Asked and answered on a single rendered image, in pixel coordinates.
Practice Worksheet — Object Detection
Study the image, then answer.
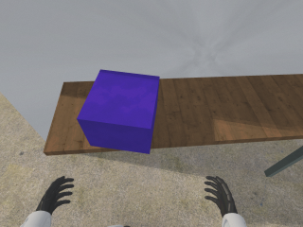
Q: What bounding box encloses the robot left hand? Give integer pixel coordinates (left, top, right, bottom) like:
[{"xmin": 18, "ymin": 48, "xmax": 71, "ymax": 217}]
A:
[{"xmin": 36, "ymin": 176, "xmax": 74, "ymax": 216}]

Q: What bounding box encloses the table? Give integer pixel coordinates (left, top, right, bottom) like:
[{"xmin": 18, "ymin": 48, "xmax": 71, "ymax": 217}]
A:
[{"xmin": 43, "ymin": 74, "xmax": 303, "ymax": 177}]

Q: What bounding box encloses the robot right forearm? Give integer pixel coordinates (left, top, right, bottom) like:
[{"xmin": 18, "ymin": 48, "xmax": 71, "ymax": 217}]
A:
[{"xmin": 222, "ymin": 213, "xmax": 247, "ymax": 227}]

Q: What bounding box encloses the robot right hand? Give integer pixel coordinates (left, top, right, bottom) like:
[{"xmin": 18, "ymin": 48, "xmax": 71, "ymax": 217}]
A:
[{"xmin": 204, "ymin": 176, "xmax": 238, "ymax": 217}]

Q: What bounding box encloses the carton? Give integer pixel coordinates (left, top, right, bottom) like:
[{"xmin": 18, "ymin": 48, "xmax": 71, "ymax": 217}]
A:
[{"xmin": 77, "ymin": 69, "xmax": 160, "ymax": 154}]

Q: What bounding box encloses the robot left forearm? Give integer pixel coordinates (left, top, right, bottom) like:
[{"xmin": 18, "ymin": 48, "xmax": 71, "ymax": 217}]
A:
[{"xmin": 20, "ymin": 210, "xmax": 51, "ymax": 227}]

